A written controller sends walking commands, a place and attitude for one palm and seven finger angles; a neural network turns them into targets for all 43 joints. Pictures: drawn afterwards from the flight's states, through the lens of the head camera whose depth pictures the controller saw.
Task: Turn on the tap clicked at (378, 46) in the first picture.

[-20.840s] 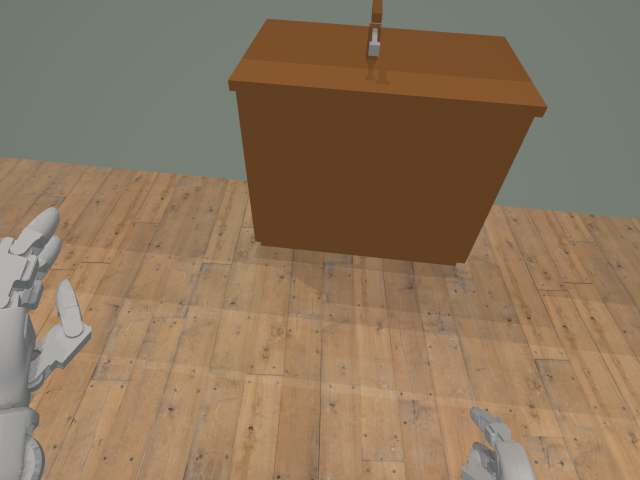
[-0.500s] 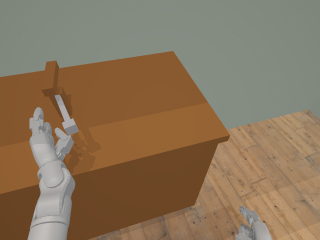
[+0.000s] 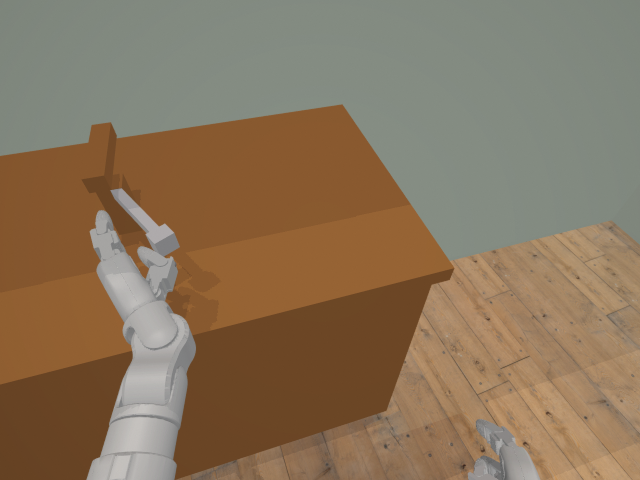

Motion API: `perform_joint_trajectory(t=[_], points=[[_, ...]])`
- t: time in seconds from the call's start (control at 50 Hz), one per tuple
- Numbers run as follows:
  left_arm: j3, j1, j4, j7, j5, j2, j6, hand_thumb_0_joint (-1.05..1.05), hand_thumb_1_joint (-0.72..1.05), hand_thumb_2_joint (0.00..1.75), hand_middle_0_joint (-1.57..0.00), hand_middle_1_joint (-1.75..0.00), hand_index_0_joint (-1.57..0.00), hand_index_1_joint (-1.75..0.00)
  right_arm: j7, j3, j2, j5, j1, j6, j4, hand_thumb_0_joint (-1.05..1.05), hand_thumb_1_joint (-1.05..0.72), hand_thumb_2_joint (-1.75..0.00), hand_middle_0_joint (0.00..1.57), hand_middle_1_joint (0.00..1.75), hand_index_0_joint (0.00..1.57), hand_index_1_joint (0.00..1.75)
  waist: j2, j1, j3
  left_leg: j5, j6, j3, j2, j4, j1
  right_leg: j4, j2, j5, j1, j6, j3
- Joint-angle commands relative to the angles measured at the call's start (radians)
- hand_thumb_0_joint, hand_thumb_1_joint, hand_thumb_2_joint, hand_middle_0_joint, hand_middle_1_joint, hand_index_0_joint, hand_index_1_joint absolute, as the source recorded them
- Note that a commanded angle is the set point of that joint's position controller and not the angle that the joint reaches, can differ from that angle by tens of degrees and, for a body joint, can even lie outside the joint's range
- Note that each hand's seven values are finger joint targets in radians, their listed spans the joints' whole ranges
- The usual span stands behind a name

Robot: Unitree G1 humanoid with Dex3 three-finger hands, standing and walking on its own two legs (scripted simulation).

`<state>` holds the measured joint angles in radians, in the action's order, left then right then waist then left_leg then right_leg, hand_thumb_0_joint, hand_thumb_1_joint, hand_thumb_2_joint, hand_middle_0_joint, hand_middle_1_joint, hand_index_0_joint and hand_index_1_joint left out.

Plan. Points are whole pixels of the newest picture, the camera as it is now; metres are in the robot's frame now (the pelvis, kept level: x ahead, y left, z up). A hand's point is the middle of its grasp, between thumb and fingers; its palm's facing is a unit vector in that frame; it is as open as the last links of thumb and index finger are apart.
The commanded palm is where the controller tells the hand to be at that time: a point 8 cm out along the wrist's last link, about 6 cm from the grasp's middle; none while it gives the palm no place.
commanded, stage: push the lever round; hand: left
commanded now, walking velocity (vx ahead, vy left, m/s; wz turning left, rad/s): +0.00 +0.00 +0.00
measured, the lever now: (163, 240) +0.38 +0.24 +0.10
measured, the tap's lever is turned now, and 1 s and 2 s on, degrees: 28 55 80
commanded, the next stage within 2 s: lift the hand up off the lever in 1.68 s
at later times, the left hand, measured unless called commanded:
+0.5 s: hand (206, 245) +0.38 +0.18 +0.10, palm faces +0.74 -0.67 -0.06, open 7.5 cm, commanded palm +0.34 +0.20 +0.10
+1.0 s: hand (227, 228) +0.41 +0.16 +0.10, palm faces +0.80 -0.60 -0.11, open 7.5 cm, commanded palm +0.37 +0.17 +0.10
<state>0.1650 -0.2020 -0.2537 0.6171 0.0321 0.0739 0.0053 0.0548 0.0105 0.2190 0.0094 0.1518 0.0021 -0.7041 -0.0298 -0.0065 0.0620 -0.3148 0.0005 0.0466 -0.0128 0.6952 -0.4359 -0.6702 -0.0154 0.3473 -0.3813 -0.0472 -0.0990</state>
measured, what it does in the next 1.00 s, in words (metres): stands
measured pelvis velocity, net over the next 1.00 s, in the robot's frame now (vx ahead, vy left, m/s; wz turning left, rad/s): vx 0.00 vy -0.02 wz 0.02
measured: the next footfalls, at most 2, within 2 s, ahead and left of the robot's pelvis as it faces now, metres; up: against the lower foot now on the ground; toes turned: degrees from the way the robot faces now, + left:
none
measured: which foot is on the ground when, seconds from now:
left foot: down 0.00-1.00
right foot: down 0.00-1.00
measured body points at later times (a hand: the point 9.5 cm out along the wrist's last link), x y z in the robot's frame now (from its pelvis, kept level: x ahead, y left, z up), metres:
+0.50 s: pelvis +0.00 -0.01 +0.00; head +0.01 -0.02 +0.45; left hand +0.34 +0.21 +0.10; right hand +0.16 -0.24 -0.12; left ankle +0.03 +0.12 -0.72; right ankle +0.00 -0.09 -0.72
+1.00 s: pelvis +0.00 -0.02 -0.01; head +0.02 -0.03 +0.44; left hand +0.37 +0.19 +0.10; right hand +0.14 -0.26 -0.13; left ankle +0.03 +0.12 -0.72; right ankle +0.00 -0.09 -0.72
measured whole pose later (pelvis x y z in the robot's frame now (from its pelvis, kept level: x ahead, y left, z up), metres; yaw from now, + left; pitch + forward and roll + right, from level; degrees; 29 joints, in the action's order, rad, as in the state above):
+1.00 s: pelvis +0.00 -0.02 -0.01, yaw +1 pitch +8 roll +0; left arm 0.23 -0.58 -0.59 0.92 -0.07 -0.03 0.08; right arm -0.03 -0.03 0.20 0.07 0.17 -0.02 -0.77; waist -0.03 0.02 0.12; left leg -0.33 0.03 0.07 0.00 0.75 -0.55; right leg -0.74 -0.03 0.38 -0.50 -0.08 -0.13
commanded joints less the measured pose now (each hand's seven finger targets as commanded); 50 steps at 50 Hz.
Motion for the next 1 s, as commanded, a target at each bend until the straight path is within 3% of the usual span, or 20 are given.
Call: perform_joint_trajectory(t=[0.0,0.12,0.14,0.18,0.24,0.26,0.32,0.34,0.42,0.44,0.46,0.5,0.54,0.62,0.64,0.68,0.74,0.82,0.84,0.98], points=[[-0.033,-0.402,0.205,0.035,-0.044,0.082,-0.067,0.0,0.9,0.9,-0.15,-0.15,-0.15,-0.15,0.003,-0.047,0.118,0.003,-0.11,0.043,0.134,0.0,-0.9,-0.9,0.2,0.3,0.2,0.3,0.023,0.024,0.233,0.156,-0.014,0.013,-0.003,-0.086,0.117,0.122,0.017,-0.154,0.043,0.014,0.064],[-0.021,-0.426,0.154,0.082,-0.059,0.064,-0.056,0.0,0.9,0.9,-0.15,-0.15,-0.15,-0.15,-0.009,-0.053,0.112,0.014,-0.1,0.034,0.129,0.0,-0.9,-0.9,0.2,0.3,0.2,0.3,0.047,0.015,0.274,0.197,-0.013,0.001,-0.005,-0.074,0.109,0.116,0.021,-0.207,0.07,0.017,0.065],[0.025,-0.408,0.152,0.091,-0.062,0.103,-0.053,0.0,0.9,0.9,-0.15,-0.15,-0.15,-0.15,-0.009,-0.057,0.116,0.015,-0.097,0.03,0.125,0.0,-0.9,-0.9,0.2,0.3,0.2,0.3,0.039,0.002,0.277,0.211,-0.01,0.005,-0.003,-0.078,0.106,0.113,0.019,-0.218,0.08,0.013,0.062],[-0.038,-0.442,0.163,0.097,-0.066,0.036,-0.049,0.0,0.9,0.9,-0.15,-0.15,-0.15,-0.15,-0.017,-0.053,0.106,0.016,-0.101,0.028,0.131,0.0,-0.9,-0.9,0.2,0.3,0.2,0.3,0.022,0.014,0.28,0.231,-0.01,-0.001,-0.004,-0.07,0.114,0.105,0.023,-0.244,0.077,0.014,0.06],[-0.008,-0.448,0.131,0.117,-0.076,0.061,-0.039,0.0,0.9,0.9,-0.15,-0.15,-0.15,-0.15,-0.021,-0.059,0.112,0.019,-0.101,0.025,0.119,0.0,-0.9,-0.9,0.2,0.3,0.2,0.3,0.032,0.011,0.256,0.212,-0.007,0.009,0.0,-0.074,0.098,0.109,0.019,-0.207,0.06,0.011,0.055],[-0.058,-0.496,0.133,0.121,-0.078,0.011,-0.041,0.0,0.9,0.9,-0.15,-0.15,-0.15,-0.15,-0.024,-0.056,0.106,0.017,-0.106,0.025,0.123,0.0,-0.9,-0.9,0.2,0.3,0.2,0.3,0.033,0.026,0.241,0.211,-0.007,0.008,0.001,-0.074,0.106,0.107,0.021,-0.201,0.044,0.011,0.052],[-0.081,-0.539,0.11,0.145,-0.084,-0.023,-0.042,0.0,0.9,0.9,-0.15,-0.15,-0.15,-0.15,-0.029,-0.059,0.104,0.023,-0.103,0.035,0.111,0.0,-0.9,-0.9,0.2,0.3,0.2,0.3,0.045,0.034,0.248,0.178,-0.01,0.006,-0.001,-0.065,0.103,0.114,0.019,-0.164,0.022,0.014,0.052],[-0.021,-0.53,0.083,0.157,-0.087,0.032,-0.039,0.0,0.9,0.9,-0.15,-0.15,-0.15,-0.15,-0.026,-0.063,0.109,0.025,-0.098,0.033,0.1,0.0,-0.9,-0.9,0.2,0.3,0.2,0.3,0.057,0.024,0.246,0.17,-0.008,0.011,0.0,-0.071,0.092,0.116,0.016,-0.152,0.027,0.012,0.052],[-0.043,-0.562,0.063,0.18,-0.095,-0.004,-0.031,0.0,0.9,0.9,-0.15,-0.15,-0.15,-0.15,-0.035,-0.062,0.101,0.031,-0.1,0.026,0.105,0.0,-0.9,-0.9,0.2,0.3,0.2,0.3,0.057,0.03,0.284,0.2,-0.011,-0.008,-0.006,-0.049,0.081,0.108,0.028,-0.212,0.05,0.019,0.059],[0.008,-0.557,0.037,0.188,-0.1,0.044,-0.024,0.0,0.9,0.9,-0.15,-0.15,-0.15,-0.15,-0.033,-0.066,0.105,0.029,-0.096,0.021,0.093,0.0,-0.9,-0.9,0.2,0.3,0.2,0.3,0.057,0.02,0.275,0.187,-0.009,-0.002,-0.003,-0.056,0.07,0.113,0.024,-0.187,0.047,0.015,0.059],[-0.045,-0.604,0.044,0.189,-0.101,-0.007,-0.023,0.0,0.9,0.9,-0.15,-0.15,-0.15,-0.15,-0.036,-0.06,0.1,0.03,-0.101,0.02,0.1,0.0,-0.9,-0.9,0.2,0.3,0.2,0.3,0.042,0.034,0.278,0.189,-0.009,-0.005,-0.006,-0.055,0.076,0.106,0.028,-0.19,0.039,0.016,0.058],[-0.047,-0.633,0.014,0.203,-0.106,-0.02,-0.019,0.0,0.9,0.9,-0.15,-0.15,-0.15,-0.15,-0.039,-0.062,0.098,0.032,-0.097,0.022,0.092,0.0,-0.9,-0.9,0.2,0.3,0.2,0.3,0.034,0.037,0.271,0.182,-0.009,-0.004,-0.004,-0.05,0.075,0.107,0.025,-0.178,0.022,0.014,0.054],[0.005,-0.632,-0.007,0.221,-0.111,0.019,-0.016,0.0,0.9,0.9,-0.15,-0.15,-0.15,-0.15,-0.041,-0.069,0.103,0.038,-0.085,0.019,0.081,0.0,-0.9,-0.9,0.2,0.3,0.2,0.3,0.043,0.025,0.3,0.188,-0.008,0.001,-0.005,-0.044,0.067,0.101,0.021,-0.184,0.031,0.013,0.054],[-0.02,-0.663,-0.021,0.239,-0.119,-0.024,-0.01,0.0,0.9,0.9,-0.15,-0.15,-0.15,-0.15,-0.056,-0.07,0.097,0.043,-0.075,0.014,0.089,0.0,-0.9,-0.9,0.2,0.3,0.2,0.3,0.054,0.036,0.337,0.239,-0.008,-0.01,-0.005,-0.018,0.067,0.079,0.03,-0.275,0.043,0.02,0.051],[0.028,-0.624,-0.048,0.246,-0.122,0.016,-0.002,0.0,0.9,0.9,-0.15,-0.15,-0.15,-0.15,-0.056,-0.075,0.102,0.045,-0.07,0.009,0.08,0.0,-0.9,-0.9,0.2,0.3,0.2,0.3,0.049,0.017,0.334,0.238,-0.005,-0.005,-0.004,-0.025,0.053,0.078,0.025,-0.265,0.048,0.016,0.05],[-0.019,-0.673,-0.034,0.249,-0.123,-0.034,-0.002,0.0,0.9,0.9,-0.15,-0.15,-0.15,-0.15,-0.064,-0.073,0.097,0.043,-0.069,0.009,0.088,0.0,-0.9,-0.9,0.2,0.3,0.2,0.3,0.066,0.037,0.334,0.246,-0.007,-0.009,-0.002,-0.016,0.062,0.075,0.029,-0.282,0.038,0.021,0.047],[0.022,-0.691,-0.05,0.266,-0.131,-0.001,0.006,0.0,0.9,0.9,-0.15,-0.15,-0.15,-0.15,-0.066,-0.078,0.102,0.048,-0.065,0.01,0.076,0.0,-0.9,-0.9,0.2,0.3,0.2,0.3,0.06,0.029,0.332,0.233,-0.008,-0.008,-0.005,-0.015,0.045,0.075,0.026,-0.271,0.033,0.02,0.048],[-0.001,-0.75,-0.079,0.282,-0.136,-0.029,0.013,0.0,0.9,0.9,-0.15,-0.15,-0.15,-0.15,-0.072,-0.074,0.095,0.051,-0.067,0.015,0.074,0.0,-0.9,-0.9,0.2,0.3,0.2,0.3,0.069,0.048,0.33,0.203,-0.011,-0.013,-0.007,-0.004,0.024,0.081,0.035,-0.258,0.021,0.029,0.055],[0.037,-0.756,-0.092,0.288,-0.142,0.011,0.016,0.0,0.9,0.9,-0.15,-0.15,-0.15,-0.15,-0.07,-0.077,0.102,0.052,-0.061,0.013,0.061,0.0,-0.9,-0.9,0.2,0.3,0.2,0.3,0.056,0.041,0.323,0.202,-0.01,-0.007,-0.006,-0.009,0.022,0.083,0.028,-0.238,0.014,0.023,0.053],[0.012,-0.856,-0.148,0.316,-0.155,-0.039,0.016,0.0,0.9,0.9,-0.15,-0.15,-0.15,-0.15,-0.086,-0.077,0.094,0.061,-0.038,0.026,0.05,0.0,-0.9,-0.9,0.2,0.3,0.2,0.3,0.05,0.061,0.36,0.204,-0.009,-0.006,-0.006,0.007,0.024,0.064,0.028,-0.232,-0.016,0.024,0.043]])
